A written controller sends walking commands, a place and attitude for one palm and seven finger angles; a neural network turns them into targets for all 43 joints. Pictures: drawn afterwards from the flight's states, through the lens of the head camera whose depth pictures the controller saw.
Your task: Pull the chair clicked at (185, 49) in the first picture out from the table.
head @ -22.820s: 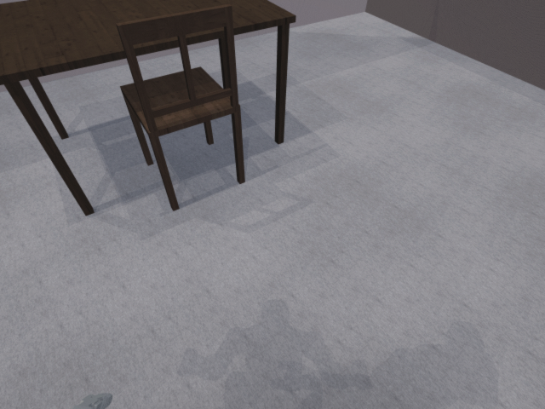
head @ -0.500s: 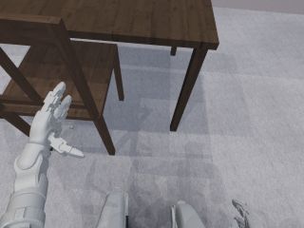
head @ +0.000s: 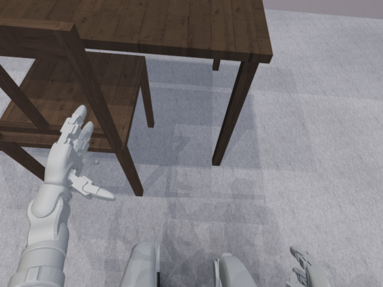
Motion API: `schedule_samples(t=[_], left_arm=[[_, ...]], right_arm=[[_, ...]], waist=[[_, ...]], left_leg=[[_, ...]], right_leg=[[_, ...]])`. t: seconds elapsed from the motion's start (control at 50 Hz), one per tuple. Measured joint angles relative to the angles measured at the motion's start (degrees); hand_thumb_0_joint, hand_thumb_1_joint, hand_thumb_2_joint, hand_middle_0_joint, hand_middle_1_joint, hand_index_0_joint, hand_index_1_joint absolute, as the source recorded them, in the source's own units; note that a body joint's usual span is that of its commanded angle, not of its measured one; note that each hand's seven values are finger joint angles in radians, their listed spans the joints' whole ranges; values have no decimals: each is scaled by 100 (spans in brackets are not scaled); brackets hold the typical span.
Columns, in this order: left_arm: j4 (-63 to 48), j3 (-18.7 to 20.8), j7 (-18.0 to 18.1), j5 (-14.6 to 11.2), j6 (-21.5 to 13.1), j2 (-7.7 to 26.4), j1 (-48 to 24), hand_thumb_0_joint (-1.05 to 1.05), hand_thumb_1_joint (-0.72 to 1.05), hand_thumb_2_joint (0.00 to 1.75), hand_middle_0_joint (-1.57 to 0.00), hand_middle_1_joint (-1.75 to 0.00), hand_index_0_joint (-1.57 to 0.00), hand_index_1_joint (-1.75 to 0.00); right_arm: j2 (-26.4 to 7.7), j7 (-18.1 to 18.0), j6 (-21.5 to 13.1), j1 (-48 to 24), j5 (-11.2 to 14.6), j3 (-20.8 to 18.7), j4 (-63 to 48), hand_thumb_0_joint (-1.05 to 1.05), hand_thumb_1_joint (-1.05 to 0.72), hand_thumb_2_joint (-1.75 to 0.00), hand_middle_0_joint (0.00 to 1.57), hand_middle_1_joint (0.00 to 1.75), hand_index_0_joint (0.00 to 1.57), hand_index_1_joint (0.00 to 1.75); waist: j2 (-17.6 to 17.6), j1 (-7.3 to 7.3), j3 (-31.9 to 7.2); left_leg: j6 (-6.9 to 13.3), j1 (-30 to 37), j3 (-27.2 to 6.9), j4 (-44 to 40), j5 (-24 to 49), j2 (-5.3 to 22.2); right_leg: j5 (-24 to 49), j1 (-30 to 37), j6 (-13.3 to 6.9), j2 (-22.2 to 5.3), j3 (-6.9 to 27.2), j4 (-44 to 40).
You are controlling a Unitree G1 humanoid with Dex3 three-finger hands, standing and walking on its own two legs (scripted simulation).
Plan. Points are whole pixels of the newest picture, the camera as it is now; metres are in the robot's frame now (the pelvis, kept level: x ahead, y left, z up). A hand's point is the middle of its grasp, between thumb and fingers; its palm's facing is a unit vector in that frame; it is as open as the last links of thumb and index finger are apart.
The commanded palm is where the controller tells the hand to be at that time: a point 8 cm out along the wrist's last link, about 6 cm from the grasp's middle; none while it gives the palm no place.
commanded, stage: aim the fingers beside a spindle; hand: left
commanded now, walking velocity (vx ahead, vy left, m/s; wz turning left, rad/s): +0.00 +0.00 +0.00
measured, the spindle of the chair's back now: (17, 95) +0.51 +0.41 +0.03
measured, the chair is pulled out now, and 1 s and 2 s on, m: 0.00 0.00 0.00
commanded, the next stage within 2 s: push the fingers through the gap in 0.02 s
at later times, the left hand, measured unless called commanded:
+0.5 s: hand (91, 139) +0.40 +0.22 +0.04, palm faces -0.04 -1.00 -0.05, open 16.9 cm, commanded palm +0.38 +0.26 +0.04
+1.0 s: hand (96, 123) +0.44 +0.22 +0.03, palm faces -0.05 -1.00 -0.02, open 16.9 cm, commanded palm +0.43 +0.26 +0.04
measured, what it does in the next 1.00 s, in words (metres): stands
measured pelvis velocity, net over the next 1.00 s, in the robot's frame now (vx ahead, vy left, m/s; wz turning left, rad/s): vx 0.00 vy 0.01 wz -0.02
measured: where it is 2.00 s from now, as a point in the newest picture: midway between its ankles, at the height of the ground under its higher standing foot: outside the picture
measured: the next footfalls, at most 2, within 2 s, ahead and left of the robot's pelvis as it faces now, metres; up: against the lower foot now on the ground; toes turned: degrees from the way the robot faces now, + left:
none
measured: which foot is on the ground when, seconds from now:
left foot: down 0.00-1.00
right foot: down 0.00-1.00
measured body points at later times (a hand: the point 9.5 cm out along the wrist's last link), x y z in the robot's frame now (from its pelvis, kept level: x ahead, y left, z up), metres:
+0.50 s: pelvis +0.00 +0.00 +0.00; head +0.11 +0.02 +0.43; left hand +0.39 +0.27 +0.05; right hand +0.12 -0.27 -0.11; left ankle +0.07 +0.13 -0.61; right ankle -0.01 -0.14 -0.61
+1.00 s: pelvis +0.00 +0.01 -0.01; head +0.13 +0.03 +0.42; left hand +0.44 +0.27 +0.04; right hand +0.07 -0.26 -0.12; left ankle +0.07 +0.13 -0.61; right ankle -0.01 -0.14 -0.61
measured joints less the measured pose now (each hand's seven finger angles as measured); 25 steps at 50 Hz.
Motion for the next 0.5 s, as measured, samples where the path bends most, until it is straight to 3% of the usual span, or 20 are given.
schedule_samples(t=[0.1, 0.24, 0.3, 0.44, 0.5], left_arm=[[-146, 222, 111, -23, -87, 215, -59, -2, -50, 30, -6, -8, -6, -8], [339, 71, -274, -185, 161, 321, -280, -1, -50, 30, -6, -8, -6, -8], [690, 132, -293, -137, 201, 316, -530, -1, -50, 30, -6, -8, -6, -8], [703, 391, -204, -7, -101, 389, -891, -2, -50, 30, -6, -8, -6, -8], [820, 412, -230, 20, -29, 502, -1047, -2, -50, 30, -6, -8, -6, -8]], right_arm=[[39, -12, 20, -38, -4, -1, -11, 1, -90, -90, 20, 30, 21, 30], [-42, -29, 40, 53, 64, 45, 94, 1, -90, -90, 20, 30, 21, 30], [-69, -59, 19, 27, 53, 56, 115, 1, -90, -90, 20, 30, 21, 30], [-41, -69, -20, 17, -8, -2, 186, 1, -90, -90, 20, 30, 21, 30], [-37, -37, 28, 77, -3, -4, 215, 1, -90, -90, 20, 30, 21, 30]], waist=[[5, -6, 65], [82, 74, -50], [58, 39, -22], [-8, -66, 63], [14, -89, 40]], left_leg=[[-41, 18, -47, 2, 6, 22], [-39, 79, -81, -94, 37, -5], [-43, 6, -91, -30, 24, 1], [-58, -167, -89, 123, -30, 53], [-50, -190, -85, 129, -39, 55]], right_leg=[[2, 24, -41, 32, -40, 2], [20, 104, -45, 13, -82, -100], [1, 31, -50, 21, -85, -30], [-28, -149, -58, 73, -64, 106], [-28, -169, -48, 75, -58, 99]])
